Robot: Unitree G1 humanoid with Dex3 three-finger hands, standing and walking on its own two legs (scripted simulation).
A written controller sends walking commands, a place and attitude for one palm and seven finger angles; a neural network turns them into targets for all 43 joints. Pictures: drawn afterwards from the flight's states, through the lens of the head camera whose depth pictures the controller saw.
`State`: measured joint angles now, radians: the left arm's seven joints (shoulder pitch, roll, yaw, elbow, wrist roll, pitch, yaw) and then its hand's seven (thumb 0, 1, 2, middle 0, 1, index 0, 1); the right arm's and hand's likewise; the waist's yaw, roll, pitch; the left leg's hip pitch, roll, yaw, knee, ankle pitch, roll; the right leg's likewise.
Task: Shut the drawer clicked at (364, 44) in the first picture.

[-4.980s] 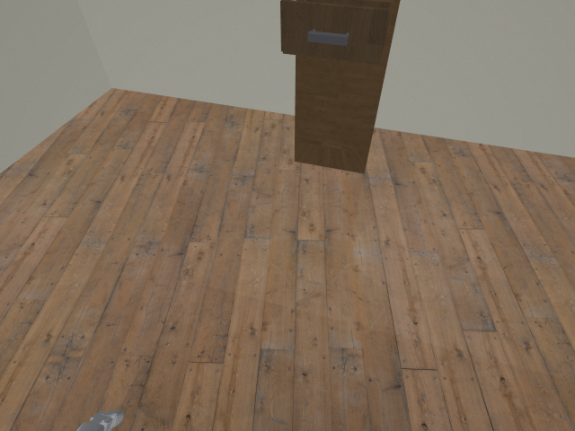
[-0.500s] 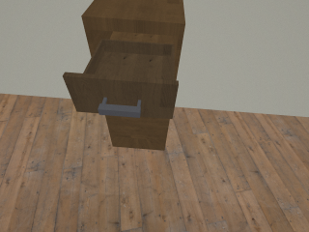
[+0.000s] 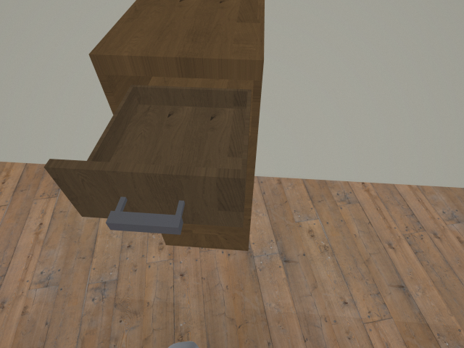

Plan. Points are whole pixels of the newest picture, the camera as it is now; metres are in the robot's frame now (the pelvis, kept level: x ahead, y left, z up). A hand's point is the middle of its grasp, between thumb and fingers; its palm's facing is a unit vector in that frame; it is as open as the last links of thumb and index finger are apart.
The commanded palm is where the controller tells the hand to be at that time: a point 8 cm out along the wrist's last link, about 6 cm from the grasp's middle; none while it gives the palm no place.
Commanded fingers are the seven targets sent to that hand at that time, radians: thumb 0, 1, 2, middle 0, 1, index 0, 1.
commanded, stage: come to a stop and stand still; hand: left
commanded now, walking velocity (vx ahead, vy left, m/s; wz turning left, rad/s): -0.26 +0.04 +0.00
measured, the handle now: (148, 212) +0.33 +0.18 +0.04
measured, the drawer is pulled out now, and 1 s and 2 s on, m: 0.30 0.30 0.30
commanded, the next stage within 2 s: look again from close up in 1.68 s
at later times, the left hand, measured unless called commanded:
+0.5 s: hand out of the picture -0.02 +0.17 -0.17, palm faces +0.02 -0.96 -0.27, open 7.4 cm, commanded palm none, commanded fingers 0.00 0.90 0.90 -0.20 -0.30 -0.20 -0.30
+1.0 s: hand out of the picture -0.05 +0.13 -0.18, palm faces +0.02 -0.99 -0.16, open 7.3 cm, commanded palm none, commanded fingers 0.00 0.90 0.90 -0.20 -0.30 -0.20 -0.30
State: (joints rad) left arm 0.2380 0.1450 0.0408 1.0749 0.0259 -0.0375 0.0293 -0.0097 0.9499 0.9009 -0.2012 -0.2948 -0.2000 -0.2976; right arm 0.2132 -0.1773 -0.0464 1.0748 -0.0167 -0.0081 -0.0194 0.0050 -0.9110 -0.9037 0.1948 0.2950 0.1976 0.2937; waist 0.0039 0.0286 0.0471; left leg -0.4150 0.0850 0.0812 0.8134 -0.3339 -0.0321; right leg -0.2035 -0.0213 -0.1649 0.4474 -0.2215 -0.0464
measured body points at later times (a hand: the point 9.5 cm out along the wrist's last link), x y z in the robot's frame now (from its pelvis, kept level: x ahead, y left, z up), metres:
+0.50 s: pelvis -0.03 -0.02 -0.01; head -0.02 -0.05 +0.44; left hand -0.02 +0.22 -0.15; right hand +0.04 -0.25 -0.17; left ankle +0.06 +0.12 -0.73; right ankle -0.05 -0.12 -0.74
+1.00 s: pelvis -0.06 -0.03 +0.00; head -0.05 -0.03 +0.45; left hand -0.05 +0.19 -0.16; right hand -0.10 -0.24 -0.16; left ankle -0.01 +0.12 -0.74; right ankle -0.05 -0.12 -0.74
